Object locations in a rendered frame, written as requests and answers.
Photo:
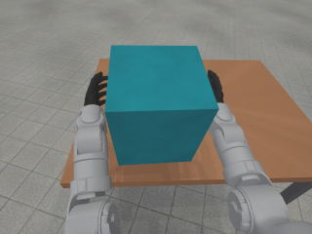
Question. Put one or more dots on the robot right forearm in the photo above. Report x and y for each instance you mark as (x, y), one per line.
(239, 165)

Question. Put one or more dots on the carton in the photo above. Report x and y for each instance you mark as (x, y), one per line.
(159, 103)

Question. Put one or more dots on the robot left upper arm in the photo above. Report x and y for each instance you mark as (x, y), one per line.
(100, 217)

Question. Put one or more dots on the robot right upper arm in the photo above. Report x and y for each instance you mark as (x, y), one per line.
(260, 209)

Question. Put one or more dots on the robot right hand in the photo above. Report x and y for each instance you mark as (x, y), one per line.
(216, 86)

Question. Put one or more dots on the robot left hand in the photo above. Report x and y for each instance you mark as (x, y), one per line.
(92, 95)

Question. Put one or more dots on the table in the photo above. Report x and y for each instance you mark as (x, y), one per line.
(277, 131)

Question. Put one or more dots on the robot left forearm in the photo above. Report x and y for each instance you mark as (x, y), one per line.
(91, 177)

